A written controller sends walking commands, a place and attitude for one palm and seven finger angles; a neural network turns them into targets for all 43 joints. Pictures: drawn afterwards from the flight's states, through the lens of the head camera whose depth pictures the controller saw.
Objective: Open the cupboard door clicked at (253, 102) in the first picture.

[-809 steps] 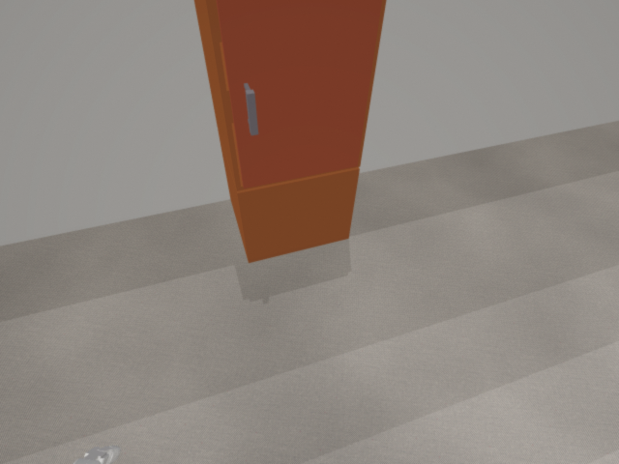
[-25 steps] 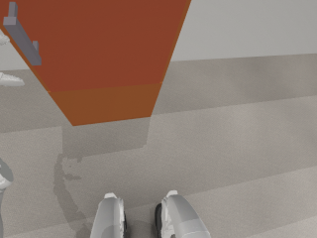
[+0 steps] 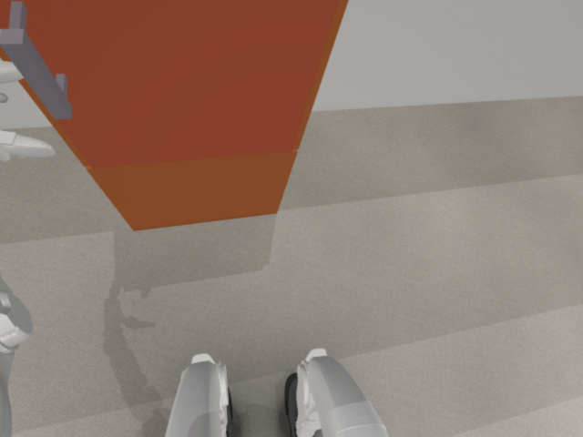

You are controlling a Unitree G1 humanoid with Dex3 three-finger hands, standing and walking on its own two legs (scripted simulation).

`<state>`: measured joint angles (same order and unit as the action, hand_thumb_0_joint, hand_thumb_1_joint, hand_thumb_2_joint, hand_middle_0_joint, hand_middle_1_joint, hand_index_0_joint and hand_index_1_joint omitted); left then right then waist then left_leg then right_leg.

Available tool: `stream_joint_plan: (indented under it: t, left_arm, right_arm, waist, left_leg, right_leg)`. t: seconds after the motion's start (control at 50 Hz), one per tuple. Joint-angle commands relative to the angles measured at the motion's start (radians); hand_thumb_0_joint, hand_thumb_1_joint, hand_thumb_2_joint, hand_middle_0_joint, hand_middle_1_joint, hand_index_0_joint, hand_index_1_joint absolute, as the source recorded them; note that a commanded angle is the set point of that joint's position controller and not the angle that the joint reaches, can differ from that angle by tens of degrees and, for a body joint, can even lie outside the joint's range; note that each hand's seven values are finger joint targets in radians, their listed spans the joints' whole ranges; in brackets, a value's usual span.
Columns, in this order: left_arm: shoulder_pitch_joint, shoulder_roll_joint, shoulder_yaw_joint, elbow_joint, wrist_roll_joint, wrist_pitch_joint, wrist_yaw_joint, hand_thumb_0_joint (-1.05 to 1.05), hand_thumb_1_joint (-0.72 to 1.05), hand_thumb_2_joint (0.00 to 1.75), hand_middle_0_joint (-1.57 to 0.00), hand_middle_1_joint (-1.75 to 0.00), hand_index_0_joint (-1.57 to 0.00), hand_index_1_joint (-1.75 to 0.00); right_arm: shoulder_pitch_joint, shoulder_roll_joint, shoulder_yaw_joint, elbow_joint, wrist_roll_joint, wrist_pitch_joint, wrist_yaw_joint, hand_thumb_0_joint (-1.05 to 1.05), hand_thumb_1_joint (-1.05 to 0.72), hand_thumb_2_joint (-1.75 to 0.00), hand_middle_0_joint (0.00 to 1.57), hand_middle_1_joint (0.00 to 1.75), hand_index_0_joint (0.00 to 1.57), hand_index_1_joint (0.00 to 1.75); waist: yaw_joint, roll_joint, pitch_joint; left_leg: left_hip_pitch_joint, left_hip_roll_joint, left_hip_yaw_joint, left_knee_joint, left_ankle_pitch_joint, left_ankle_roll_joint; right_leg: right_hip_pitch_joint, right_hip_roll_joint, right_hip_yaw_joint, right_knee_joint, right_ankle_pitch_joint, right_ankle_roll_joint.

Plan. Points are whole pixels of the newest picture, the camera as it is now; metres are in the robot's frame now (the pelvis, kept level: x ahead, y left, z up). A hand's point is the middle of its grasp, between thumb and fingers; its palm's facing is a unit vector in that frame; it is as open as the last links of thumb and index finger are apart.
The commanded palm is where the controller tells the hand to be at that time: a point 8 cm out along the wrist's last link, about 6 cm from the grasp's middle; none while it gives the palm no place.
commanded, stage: slide the fingers in behind the handle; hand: left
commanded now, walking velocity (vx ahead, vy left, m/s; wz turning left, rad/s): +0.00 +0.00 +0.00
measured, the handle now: (41, 65) +0.56 +0.27 +0.06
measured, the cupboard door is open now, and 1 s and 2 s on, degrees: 0 0 0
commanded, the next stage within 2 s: close the thumb around the handle in 1.36 s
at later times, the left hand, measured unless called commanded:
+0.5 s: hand (38, 93) +0.51 +0.27 +0.06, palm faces +0.13 -0.99 -0.02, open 14.0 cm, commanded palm +0.49 +0.29 +0.06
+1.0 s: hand (66, 93) +0.52 +0.24 +0.06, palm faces +0.14 -0.99 -0.01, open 14.0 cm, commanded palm +0.50 +0.27 +0.06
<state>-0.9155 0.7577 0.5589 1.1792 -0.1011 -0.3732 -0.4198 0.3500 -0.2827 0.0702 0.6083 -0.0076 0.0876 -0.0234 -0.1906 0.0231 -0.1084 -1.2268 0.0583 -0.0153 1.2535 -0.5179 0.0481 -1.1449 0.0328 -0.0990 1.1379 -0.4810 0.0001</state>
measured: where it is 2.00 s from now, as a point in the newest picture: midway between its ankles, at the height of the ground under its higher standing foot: (261, 434)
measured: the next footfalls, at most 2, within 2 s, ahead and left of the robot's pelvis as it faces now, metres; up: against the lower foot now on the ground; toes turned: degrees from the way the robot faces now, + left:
none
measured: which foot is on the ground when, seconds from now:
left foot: down 0.00-1.00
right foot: down 0.00-1.00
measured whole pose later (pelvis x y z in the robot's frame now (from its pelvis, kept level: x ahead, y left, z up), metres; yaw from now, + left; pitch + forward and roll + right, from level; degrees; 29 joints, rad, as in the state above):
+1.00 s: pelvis +0.01 -0.01 +0.00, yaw +1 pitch +27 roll -5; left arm -0.91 0.60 0.47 1.18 -0.09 -0.43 -0.24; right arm 0.35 -0.26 0.05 0.63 -0.02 0.09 0.00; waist -0.18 0.03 -0.12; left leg -1.18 0.05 -0.01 1.23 -0.52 0.03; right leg -1.12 0.03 -0.09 1.14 -0.49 -0.01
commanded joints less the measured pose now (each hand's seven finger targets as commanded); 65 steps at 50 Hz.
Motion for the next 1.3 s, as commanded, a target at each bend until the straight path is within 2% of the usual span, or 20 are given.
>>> stream_joint_plan:
  t: [0.0,0.08,0.1,0.14,0.28,0.36,0.46,0.6,0.62,0.72,0.76,0.82,0.88,0.92,0.94,1.0,1.04,1.08,1.2,1.28]
  left_arm:
    - [-0.353,0.284,0.026,-0.229,-0.027,-0.078,0.017,0.0,-0.5,0.3,-0.3,-1.2,-0.3,-1.2]
    - [-0.347,0.278,0.02,-0.196,-0.022,-0.069,0.033,0.0,-0.5,0.3,-0.3,-1.2,-0.3,-1.2]
    - [-0.366,0.302,0.034,-0.222,-0.022,-0.078,0.038,0.0,-0.5,0.3,-0.3,-1.2,-0.3,-1.2]
    - [-0.375,0.265,0.011,-0.254,-0.016,-0.09,0.045,0.0,-0.5,0.3,-0.3,-1.2,-0.3,-1.2]
    - [-0.365,0.204,-0.024,-0.194,-0.019,-0.081,0.068,0.0,-0.5,0.3,-0.3,-1.2,-0.3,-1.2]
    - [-0.371,0.239,0.005,-0.233,-0.013,-0.1,0.085,0.0,-0.5,0.3,-0.3,-1.2,-0.3,-1.2]
    - [-0.331,0.185,-0.016,-0.235,-0.019,-0.106,0.091,0.0,-0.5,0.3,-0.3,-1.2,-0.3,-1.2]
    - [-0.403,0.122,-0.058,-0.245,-0.018,-0.111,0.124,0.0,-0.5,0.3,-0.3,-1.2,-0.3,-1.2]
    - [-0.387,0.161,-0.024,-0.252,-0.012,-0.119,0.132,0.0,-0.5,0.3,-0.3,-1.2,-0.3,-1.2]
    - [-0.348,0.087,-0.066,-0.231,-0.007,-0.126,0.146,0.0,-0.5,0.3,-0.3,-1.2,-0.3,-1.2]
    - [-0.358,0.113,-0.055,-0.2,-0.005,-0.112,0.154,0.0,-0.5,0.3,-0.3,-1.2,-0.3,-1.2]
    - [-0.377,0.127,-0.047,-0.215,0.002,-0.119,0.164,0.0,-0.5,0.3,-0.3,-1.2,-0.3,-1.2]
    - [-0.386,0.109,-0.063,-0.226,0.006,-0.129,0.166,0.0,-0.5,0.3,-0.3,-1.2,-0.3,-1.2]
    - [-0.412,0.039,-0.115,-0.214,0.002,-0.13,0.163,0.0,-0.5,0.3,-0.3,-1.2,-0.3,-1.2]
    - [-0.419,0.046,-0.109,-0.191,0.0,-0.126,0.165,0.0,-0.5,0.3,-0.3,-1.2,-0.3,-1.2]
    - [-0.425,0.103,-0.072,-0.231,0.004,-0.136,0.165,0.0,-0.5,0.3,-0.3,-1.2,-0.3,-1.2]
    - [-0.407,0.05,-0.106,-0.217,0.003,-0.131,0.16,0.0,-0.5,0.3,-0.3,-1.2,-0.3,-1.2]
    - [-0.422,0.064,-0.098,-0.209,-0.001,-0.127,0.162,0.0,-0.5,0.3,-0.3,-1.2,-0.3,-1.2]
    - [-0.423,0.062,-0.104,-0.195,-0.001,-0.126,0.162,0.0,-0.5,0.3,-0.3,-1.2,-0.3,-1.2]
    - [-0.41,0.06,-0.102,-0.207,0.001,-0.128,0.161,0.0,-0.5,0.3,-0.3,-1.2,-0.3,-1.2]
  right_arm:
    - [0.197,-0.209,-0.078,-0.026,-0.006,-0.012,-0.009,0.0,-0.9,-0.9,0.2,0.3,0.2,0.3]
    - [0.189,-0.207,-0.076,-0.028,-0.003,-0.012,-0.009,0.0,-0.9,-0.9,0.2,0.3,0.2,0.3]
    - [0.19,-0.21,-0.073,-0.029,-0.006,-0.013,-0.011,0.0,-0.9,-0.9,0.2,0.3,0.2,0.3]
    - [0.192,-0.203,-0.079,-0.025,-0.008,-0.013,-0.007,0.0,-0.9,-0.9,0.2,0.3,0.2,0.3]
    - [0.186,-0.2,-0.077,-0.023,-0.006,-0.013,-0.005,0.0,-0.9,-0.9,0.2,0.3,0.2,0.3]
    - [0.191,-0.198,-0.079,-0.025,-0.01,-0.014,-0.006,0.0,-0.9,-0.9,0.2,0.3,0.2,0.3]
    - [0.193,-0.191,-0.084,-0.023,-0.009,-0.01,0.002,0.0,-0.9,-0.9,0.2,0.3,0.2,0.3]
    - [0.193,-0.187,-0.086,-0.012,-0.012,-0.013,0.003,0.0,-0.9,-0.9,0.2,0.3,0.2,0.3]
    - [0.197,-0.191,-0.089,-0.013,-0.015,-0.011,0.002,0.0,-0.9,-0.9,0.2,0.3,0.2,0.3]
    - [0.194,-0.179,-0.09,-0.013,-0.015,-0.008,0.012,0.0,-0.9,-0.9,0.2,0.3,0.2,0.3]
    - [0.19,-0.183,-0.085,-0.016,-0.013,-0.004,0.01,0.0,-0.9,-0.9,0.2,0.3,0.2,0.3]
    - [0.191,-0.182,-0.084,-0.02,-0.014,-0.006,0.008,0.0,-0.9,-0.9,0.2,0.3,0.2,0.3]
    - [0.19,-0.179,-0.086,-0.017,-0.015,-0.008,0.011,0.0,-0.9,-0.9,0.2,0.3,0.2,0.3]
    - [0.19,-0.175,-0.088,-0.009,-0.017,-0.009,0.013,0.0,-0.9,-0.9,0.2,0.3,0.2,0.3]
    - [0.194,-0.179,-0.088,-0.003,-0.016,-0.009,0.013,0.0,-0.9,-0.9,0.2,0.3,0.2,0.3]
    - [0.2,-0.184,-0.09,-0.003,-0.019,-0.01,0.011,0.0,-0.9,-0.9,0.2,0.3,0.2,0.3]
    - [0.196,-0.176,-0.091,-0.001,-0.018,-0.008,0.014,0.0,-0.9,-0.9,0.2,0.3,0.2,0.3]
    - [0.197,-0.18,-0.09,0.003,-0.017,-0.008,0.012,0.0,-0.9,-0.9,0.2,0.3,0.2,0.3]
    - [0.196,-0.179,-0.086,0.002,-0.016,-0.01,0.012,0.0,-0.9,-0.9,0.2,0.3,0.2,0.3]
    - [0.196,-0.18,-0.089,0.0,-0.017,-0.009,0.012,0.0,-0.9,-0.9,0.2,0.3,0.2,0.3]
  waist:
    - [0.011,0.241,-0.55]
    - [0.004,0.2,-0.506]
    - [0.012,0.229,-0.526]
    - [0.012,0.257,-0.562]
    - [-0.002,0.203,-0.495]
    - [0.012,0.216,-0.551]
    - [0.013,0.208,-0.56]
    - [-0.011,0.2,-0.524]
    - [0.009,0.21,-0.555]
    - [0.004,0.192,-0.551]
    - [-0.004,0.161,-0.504]
    - [0.003,0.181,-0.527]
    - [-0.002,0.189,-0.53]
    - [-0.023,0.189,-0.521]
    - [-0.028,0.168,-0.498]
    - [-0.01,0.195,-0.559]
    - [-0.011,0.211,-0.553]
    - [-0.02,0.177,-0.528]
    - [-0.024,0.176,-0.498]
    - [-0.014,0.195,-0.538]
  left_leg:
    - [0.592,0.004,-0.109,-0.138,0.5,-0.028]
    - [0.529,0.0,-0.092,-0.147,0.425,-0.021]
    - [0.544,0.0,-0.096,-0.148,0.442,-0.023]
    - [0.604,0.003,-0.102,-0.148,0.487,-0.031]
    - [0.535,-0.003,-0.091,-0.155,0.411,-0.024]
    - [0.552,-0.004,-0.086,-0.147,0.458,-0.025]
    - [0.568,-0.005,-0.081,-0.145,0.499,-0.026]
    - [0.575,-0.005,-0.09,-0.154,0.451,-0.024]
    - [0.587,-0.004,-0.094,-0.155,0.467,-0.03]
    - [0.583,-0.008,-0.081,-0.149,0.491,-0.027]
    - [0.519,-0.011,-0.073,-0.155,0.437,-0.022]
    - [0.522,-0.013,-0.071,-0.153,0.434,-0.021]
    - [0.528,-0.012,-0.071,-0.151,0.431,-0.023]
    - [0.544,-0.011,-0.077,-0.147,0.425,-0.023]
    - [0.529,-0.01,-0.08,-0.15,0.405,-0.022]
    - [0.553,-0.012,-0.081,-0.145,0.441,-0.022]
    - [0.567,-0.013,-0.08,-0.145,0.452,-0.026]
    - [0.542,-0.011,-0.08,-0.146,0.427,-0.021]
    - [0.518,-0.015,-0.077,-0.148,0.405,-0.017]
    - [0.553,-0.013,-0.08,-0.148,0.427,-0.023]
  right_leg:
    - [0.109,0.028,0.034,-0.105,0.246,-0.024]
    - [0.14,0.028,0.04,-0.119,0.228,-0.019]
    - [0.143,0.027,0.039,-0.11,0.234,-0.023]
    - [0.123,0.026,0.036,-0.109,0.246,-0.023]
    - [0.132,0.025,0.04,-0.12,0.221,-0.019]
    - [0.167,0.024,0.046,-0.111,0.261,-0.02]
    - [0.182,0.026,0.046,-0.111,0.297,-0.018]
    - [0.136,0.025,0.041,-0.118,0.252,-0.021]
    - [0.15,0.024,0.041,-0.111,0.255,-0.022]
    - [0.169,0.026,0.046,-0.114,0.29,-0.02]
    - [0.189,0.024,0.05,-0.121,0.277,-0.016]
    - [0.195,0.023,0.055,-0.115,0.279,-0.019]
    - [0.191,0.023,0.054,-0.115,0.276,-0.019]
    - [0.156,0.024,0.051,-0.117,0.263,-0.019]
    - [0.15,0.025,0.049,-0.121,0.248,-0.019]
    - [0.178,0.025,0.053,-0.109,0.274,-0.023]
    - [0.161,0.024,0.05,-0.114,0.276,-0.022]
    - [0.167,0.025,0.052,-0.12,0.267,-0.019]
    - [0.166,0.026,0.054,-0.122,0.257,-0.021]
    - [0.16,0.024,0.051,-0.12,0.258,-0.022]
